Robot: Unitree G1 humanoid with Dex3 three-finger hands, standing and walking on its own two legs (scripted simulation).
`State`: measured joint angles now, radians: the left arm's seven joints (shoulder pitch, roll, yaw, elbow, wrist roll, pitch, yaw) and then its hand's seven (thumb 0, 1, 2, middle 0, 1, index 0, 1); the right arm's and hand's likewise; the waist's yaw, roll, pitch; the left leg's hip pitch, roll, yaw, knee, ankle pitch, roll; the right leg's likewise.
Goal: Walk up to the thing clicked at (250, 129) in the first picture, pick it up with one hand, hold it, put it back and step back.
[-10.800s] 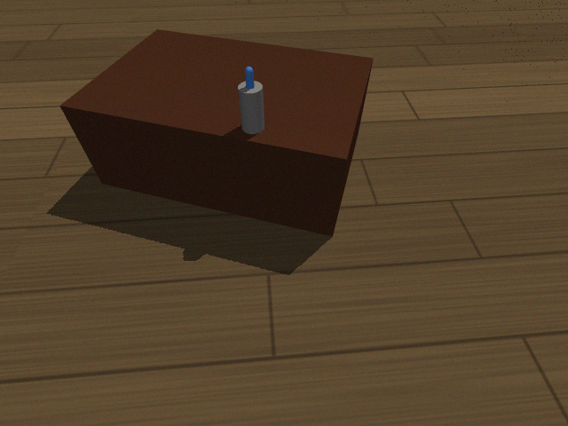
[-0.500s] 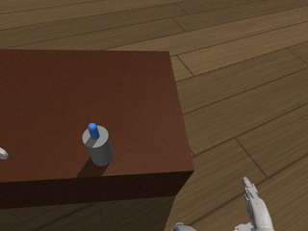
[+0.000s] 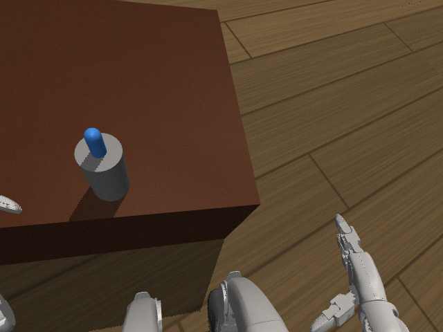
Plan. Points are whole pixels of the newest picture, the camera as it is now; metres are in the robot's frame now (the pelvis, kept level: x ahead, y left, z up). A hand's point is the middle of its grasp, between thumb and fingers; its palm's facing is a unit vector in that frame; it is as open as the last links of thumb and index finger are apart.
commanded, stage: approach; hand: left
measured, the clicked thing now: (103, 162) +0.47 +0.17 -0.12
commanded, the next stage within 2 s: close in in 0.16 s
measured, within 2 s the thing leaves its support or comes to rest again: neither
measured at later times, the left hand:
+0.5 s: hand (85, 183) +0.45 +0.22 -0.17, palm faces +0.08 -1.00 +0.04, open 17.7 cm
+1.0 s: hand (105, 178) +0.46 +0.17 -0.17, palm faces +0.10 -0.99 +0.02, open 17.5 cm
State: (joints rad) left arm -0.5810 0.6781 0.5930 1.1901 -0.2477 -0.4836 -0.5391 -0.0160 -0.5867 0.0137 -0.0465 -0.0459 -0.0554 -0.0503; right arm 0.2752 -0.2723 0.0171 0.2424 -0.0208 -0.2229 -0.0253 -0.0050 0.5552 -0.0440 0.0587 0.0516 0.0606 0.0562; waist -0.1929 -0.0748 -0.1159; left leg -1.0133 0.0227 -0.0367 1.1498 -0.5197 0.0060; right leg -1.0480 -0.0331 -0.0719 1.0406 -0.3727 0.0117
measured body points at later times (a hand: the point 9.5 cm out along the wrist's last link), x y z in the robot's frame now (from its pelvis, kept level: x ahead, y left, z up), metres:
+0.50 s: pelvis -0.05 +0.00 -0.12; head +0.15 +0.08 +0.27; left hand +0.44 +0.27 -0.17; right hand +0.12 -0.26 -0.03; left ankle +0.01 +0.11 -0.65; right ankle +0.06 -0.14 -0.65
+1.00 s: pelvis -0.03 +0.00 -0.11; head +0.16 +0.07 +0.29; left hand +0.45 +0.23 -0.17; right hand +0.15 -0.26 -0.03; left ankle +0.01 +0.11 -0.65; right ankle +0.06 -0.14 -0.65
